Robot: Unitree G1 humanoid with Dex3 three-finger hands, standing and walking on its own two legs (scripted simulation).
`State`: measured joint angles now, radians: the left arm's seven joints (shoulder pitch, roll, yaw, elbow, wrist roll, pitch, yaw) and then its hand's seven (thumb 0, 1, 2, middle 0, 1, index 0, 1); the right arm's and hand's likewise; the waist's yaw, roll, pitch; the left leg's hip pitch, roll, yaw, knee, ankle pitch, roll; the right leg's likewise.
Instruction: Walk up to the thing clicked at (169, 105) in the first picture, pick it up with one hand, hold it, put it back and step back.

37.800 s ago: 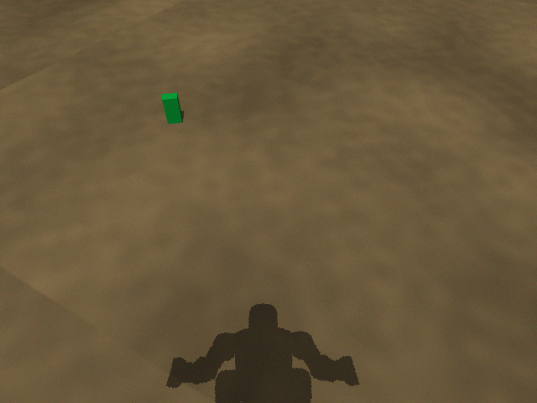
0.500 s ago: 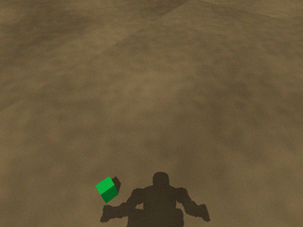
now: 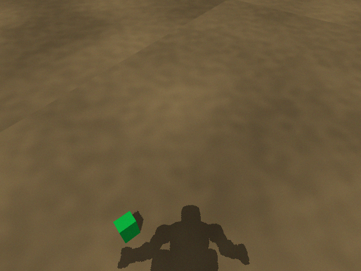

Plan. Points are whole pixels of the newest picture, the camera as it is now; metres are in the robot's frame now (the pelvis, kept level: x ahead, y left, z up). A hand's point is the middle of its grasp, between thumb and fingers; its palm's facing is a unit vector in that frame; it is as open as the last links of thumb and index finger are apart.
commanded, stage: stand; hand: left
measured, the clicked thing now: (127, 227) +0.44 +0.25 -0.69
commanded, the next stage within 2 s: step back in 0.12 s
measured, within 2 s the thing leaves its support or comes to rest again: neither
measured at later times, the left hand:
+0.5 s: hand out of the picture +0.10 +0.31 -0.19, palm faces +0.01 -0.93 -0.37, open 7.4 cm
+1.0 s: hand out of the picture -0.02 +0.30 -0.16, palm faces -0.04 -0.92 -0.40, open 7.4 cm
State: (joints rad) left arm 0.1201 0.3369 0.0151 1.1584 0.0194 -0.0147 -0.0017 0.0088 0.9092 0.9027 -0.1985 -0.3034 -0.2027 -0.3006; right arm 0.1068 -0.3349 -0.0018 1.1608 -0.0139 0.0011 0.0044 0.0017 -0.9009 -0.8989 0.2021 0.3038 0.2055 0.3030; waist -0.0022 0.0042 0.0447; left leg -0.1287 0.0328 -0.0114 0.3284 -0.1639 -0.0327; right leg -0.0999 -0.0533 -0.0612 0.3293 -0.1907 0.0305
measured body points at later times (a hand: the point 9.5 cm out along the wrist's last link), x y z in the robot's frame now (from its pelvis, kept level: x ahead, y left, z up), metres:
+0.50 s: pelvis -0.05 +0.05 -0.03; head +0.02 +0.07 +0.41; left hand +0.09 +0.36 -0.16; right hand +0.01 -0.28 -0.14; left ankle -0.05 +0.14 -0.75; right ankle -0.03 -0.12 -0.72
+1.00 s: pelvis -0.13 +0.04 -0.02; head -0.08 +0.03 +0.43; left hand -0.02 +0.35 -0.13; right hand -0.03 -0.27 -0.15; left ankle -0.15 +0.18 -0.68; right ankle -0.13 -0.08 -0.75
